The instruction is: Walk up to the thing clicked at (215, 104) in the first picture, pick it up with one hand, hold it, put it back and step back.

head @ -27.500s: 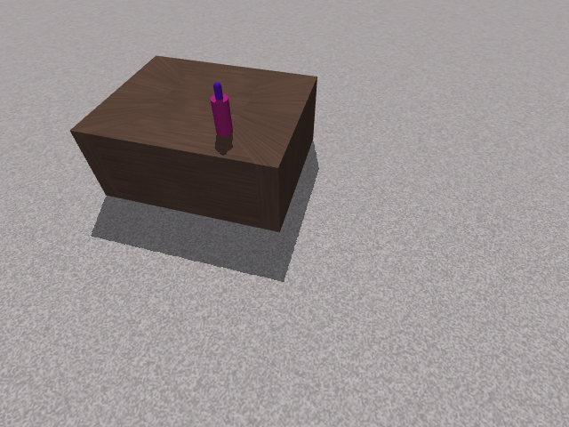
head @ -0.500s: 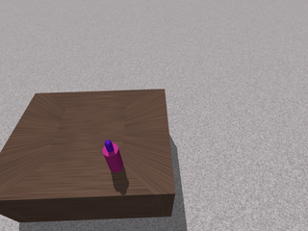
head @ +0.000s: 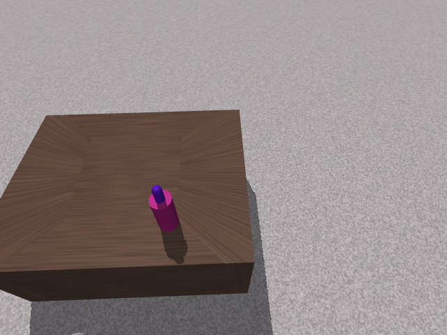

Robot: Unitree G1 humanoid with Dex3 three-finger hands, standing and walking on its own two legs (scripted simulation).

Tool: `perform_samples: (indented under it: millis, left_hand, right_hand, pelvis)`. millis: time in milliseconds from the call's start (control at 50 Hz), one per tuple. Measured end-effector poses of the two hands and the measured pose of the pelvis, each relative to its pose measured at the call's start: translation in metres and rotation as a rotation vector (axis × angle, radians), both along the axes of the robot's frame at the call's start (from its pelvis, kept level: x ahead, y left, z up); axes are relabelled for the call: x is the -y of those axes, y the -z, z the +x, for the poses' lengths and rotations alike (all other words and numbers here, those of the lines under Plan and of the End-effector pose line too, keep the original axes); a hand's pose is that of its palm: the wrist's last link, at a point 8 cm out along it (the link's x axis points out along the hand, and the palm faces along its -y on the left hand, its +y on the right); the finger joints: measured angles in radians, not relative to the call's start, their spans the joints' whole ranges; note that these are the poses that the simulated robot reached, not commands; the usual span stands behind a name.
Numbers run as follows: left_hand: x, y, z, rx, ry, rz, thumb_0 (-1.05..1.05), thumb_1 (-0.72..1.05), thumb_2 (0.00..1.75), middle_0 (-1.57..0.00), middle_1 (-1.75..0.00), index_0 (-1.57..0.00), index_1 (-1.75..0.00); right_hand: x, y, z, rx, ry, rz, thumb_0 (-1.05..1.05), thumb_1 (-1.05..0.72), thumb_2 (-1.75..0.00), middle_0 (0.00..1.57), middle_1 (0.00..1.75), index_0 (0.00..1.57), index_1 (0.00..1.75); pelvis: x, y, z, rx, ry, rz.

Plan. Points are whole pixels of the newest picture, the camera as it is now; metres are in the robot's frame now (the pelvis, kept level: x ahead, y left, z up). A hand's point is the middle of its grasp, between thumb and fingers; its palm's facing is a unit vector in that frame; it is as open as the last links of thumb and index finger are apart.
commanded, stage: step back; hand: left
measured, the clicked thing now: (163, 206) +0.51 +0.21 -0.28
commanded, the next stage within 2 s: none
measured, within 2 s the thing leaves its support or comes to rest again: neither
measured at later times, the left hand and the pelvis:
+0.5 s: hand out of the picture +0.04 +0.32 -0.17, palm faces -0.09 -0.93 -0.35, open 7.4 cm; pelvis -0.08 +0.06 -0.01, yaw -4 degrees
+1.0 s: hand out of the picture -0.06 +0.29 -0.14, palm faces -0.02 -0.91 -0.41, open 7.4 cm; pelvis -0.21 +0.03 -0.01, yaw -1 degrees
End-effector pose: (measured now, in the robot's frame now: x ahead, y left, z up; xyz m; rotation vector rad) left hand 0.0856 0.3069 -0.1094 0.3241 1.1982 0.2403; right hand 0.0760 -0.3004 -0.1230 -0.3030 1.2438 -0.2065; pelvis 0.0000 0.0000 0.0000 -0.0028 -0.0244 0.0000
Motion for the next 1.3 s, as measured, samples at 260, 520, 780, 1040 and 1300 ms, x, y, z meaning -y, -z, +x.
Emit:
perform_samples:
  millis: [260,520,780,1040,1300]
  left_hand:
    - [-0.050,0.029,0.003,0.059,0.081,-0.004,0.01,0.90,0.90,-0.21,-0.30,-0.21,-0.30]
    - [-0.055,0.025,-0.055,-0.032,0.107,-0.015,0.01,0.90,0.90,-0.21,-0.30,-0.21,-0.30]
    - [-0.023,0.000,-0.118,0.045,0.123,0.036,0.01,0.90,0.90,-0.21,-0.30,-0.21,-0.30]
    - [-0.028,-0.002,-0.169,0.166,0.103,0.026,0.01,0.90,0.90,-0.21,-0.30,-0.21,-0.30]
    - [-0.050,0.020,-0.289,0.024,0.022,-0.008,0.01,0.90,0.90,-0.21,-0.30,-0.21,-0.30]
  right_hand:
    - [-0.024,-0.006,-0.058,-0.026,0.002,-0.120,0.00,-0.91,-0.90,0.21,0.30,0.20,0.30]
    - [-0.050,-0.017,-0.107,0.015,0.050,-0.097,0.00,-0.90,-0.90,0.21,0.30,0.21,0.30]
    - [-0.014,0.009,-0.146,0.100,0.057,-0.034,0.00,-0.91,-0.90,0.21,0.30,0.21,0.30]
    - [-0.015,0.006,-0.229,-0.010,-0.038,-0.084,0.00,-0.91,-0.90,0.21,0.30,0.20,0.30]
    - [-0.036,-0.022,-0.292,0.048,-0.045,-0.104,0.00,-0.90,-0.90,0.21,0.30,0.21,0.30]
  pelvis:
    - [-0.050,0.022,-0.047,-0.001,0.020,0.009]
    - [-0.061,0.008,-0.087,-0.001,0.069,-0.014]
    - [-0.030,0.017,-0.151,0.026,0.089,0.019]
    - [-0.037,0.019,-0.225,0.007,-0.005,0.015]
    - [-0.044,0.010,-0.297,0.013,0.018,-0.019]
